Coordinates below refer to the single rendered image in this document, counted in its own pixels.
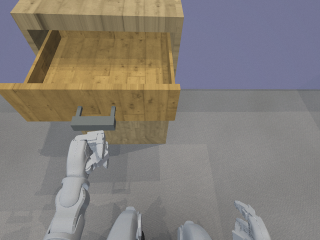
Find robot thigh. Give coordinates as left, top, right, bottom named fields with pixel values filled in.
left=177, top=223, right=212, bottom=240
left=106, top=210, right=143, bottom=240

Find left robot hand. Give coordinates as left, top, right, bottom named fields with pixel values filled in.
left=66, top=130, right=110, bottom=179

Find drawer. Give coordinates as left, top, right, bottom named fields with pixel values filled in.
left=0, top=30, right=181, bottom=122

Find right robot hand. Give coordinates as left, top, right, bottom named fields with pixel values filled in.
left=232, top=200, right=272, bottom=240

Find robot right thigh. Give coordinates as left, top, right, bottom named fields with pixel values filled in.
left=177, top=223, right=212, bottom=240

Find left robot forearm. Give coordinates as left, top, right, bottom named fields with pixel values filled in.
left=43, top=176, right=90, bottom=240

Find robot left thigh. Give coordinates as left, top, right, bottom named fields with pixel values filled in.
left=106, top=210, right=143, bottom=240

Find cabinet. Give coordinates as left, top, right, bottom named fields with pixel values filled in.
left=10, top=0, right=184, bottom=145

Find handle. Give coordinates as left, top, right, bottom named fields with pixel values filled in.
left=70, top=106, right=116, bottom=131

